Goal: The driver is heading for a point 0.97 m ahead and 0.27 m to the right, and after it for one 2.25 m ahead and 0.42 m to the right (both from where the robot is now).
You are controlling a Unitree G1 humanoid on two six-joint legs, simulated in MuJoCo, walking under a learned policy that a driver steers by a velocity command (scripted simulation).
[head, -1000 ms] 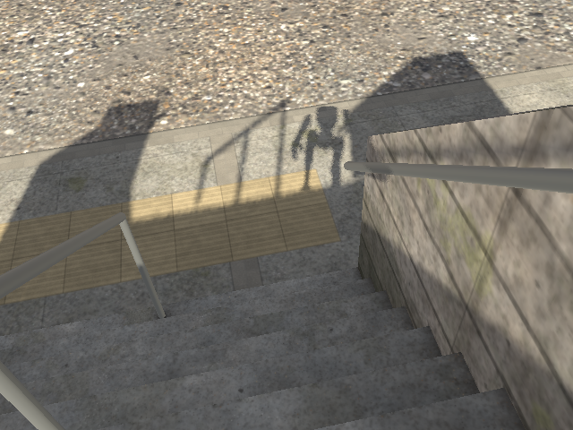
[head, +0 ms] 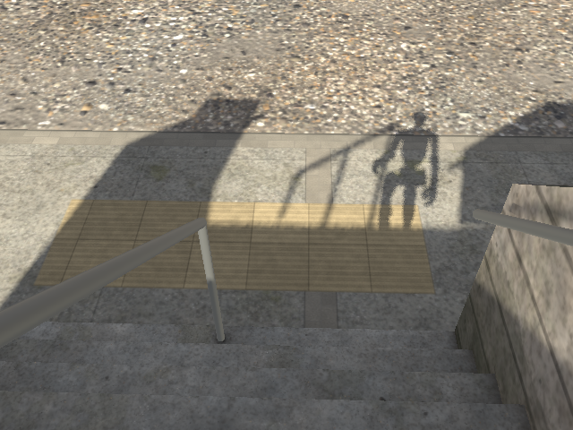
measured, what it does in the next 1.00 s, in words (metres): goes down, turning right: right foot 0.20 m lower, then left foot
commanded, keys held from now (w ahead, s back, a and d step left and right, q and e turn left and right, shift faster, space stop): e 0.36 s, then w+e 0.64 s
